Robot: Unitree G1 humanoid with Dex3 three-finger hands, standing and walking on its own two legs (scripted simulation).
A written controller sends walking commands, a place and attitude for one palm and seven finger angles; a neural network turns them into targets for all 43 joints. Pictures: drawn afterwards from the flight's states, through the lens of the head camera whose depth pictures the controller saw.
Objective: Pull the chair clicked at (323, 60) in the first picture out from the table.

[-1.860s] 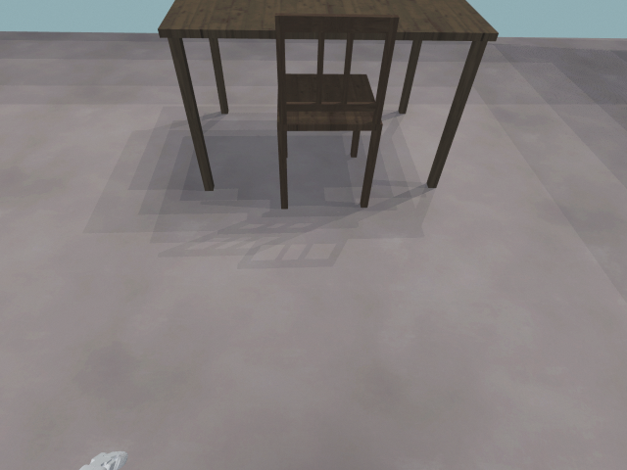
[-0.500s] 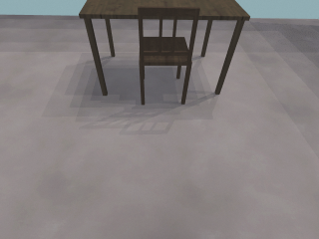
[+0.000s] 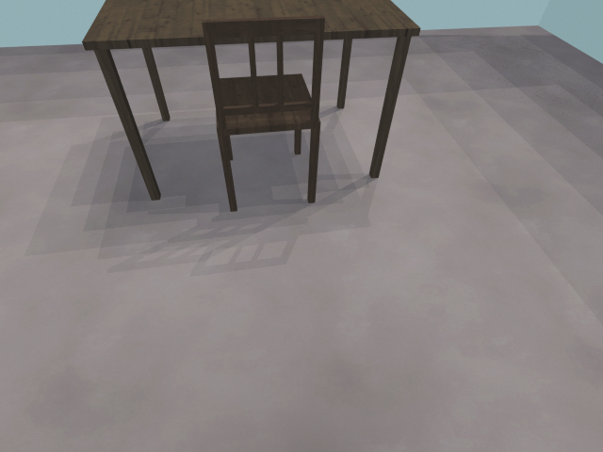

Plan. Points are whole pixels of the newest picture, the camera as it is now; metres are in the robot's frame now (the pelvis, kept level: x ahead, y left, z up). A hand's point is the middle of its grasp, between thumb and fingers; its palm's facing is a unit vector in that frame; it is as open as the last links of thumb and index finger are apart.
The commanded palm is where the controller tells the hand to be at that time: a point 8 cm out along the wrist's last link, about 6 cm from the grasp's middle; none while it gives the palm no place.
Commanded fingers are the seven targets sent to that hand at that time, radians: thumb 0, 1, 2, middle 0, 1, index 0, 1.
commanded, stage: walk to a spot facing it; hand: left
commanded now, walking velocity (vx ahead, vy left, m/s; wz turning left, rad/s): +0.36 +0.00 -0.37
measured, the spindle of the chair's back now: (253, 73) +1.29 +0.26 -0.11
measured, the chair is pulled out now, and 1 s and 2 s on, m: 0.00 0.00 0.00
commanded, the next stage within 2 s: turn to face it in 1.22 s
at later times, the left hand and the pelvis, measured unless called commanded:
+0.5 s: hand out of the picture +0.14 +0.16 -0.17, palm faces -0.03 -0.99 -0.14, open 7.4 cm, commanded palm none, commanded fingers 0.00 0.90 0.90 -0.20 -0.30 -0.20 -0.30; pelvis +0.19 +0.00 +0.00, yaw -7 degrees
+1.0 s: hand (250, 254) +0.53 +0.15 -0.16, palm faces -0.32 -0.94 -0.15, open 7.4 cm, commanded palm none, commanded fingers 0.00 0.90 0.90 -0.20 -0.30 -0.20 -0.30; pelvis +0.40 +0.01 +0.01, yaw -20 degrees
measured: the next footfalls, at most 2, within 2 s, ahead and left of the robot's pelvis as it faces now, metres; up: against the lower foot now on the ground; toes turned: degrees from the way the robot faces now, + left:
right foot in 0.08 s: +0.09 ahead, -0.11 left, +0.00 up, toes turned -6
left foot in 0.54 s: +0.38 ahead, +0.09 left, +0.00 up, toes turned +0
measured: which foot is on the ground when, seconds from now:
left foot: down 0.00-0.10, up 0.12-0.52, down 0.54-1.00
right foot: up 0.00-0.06, down 0.08-0.56, up 0.58-1.00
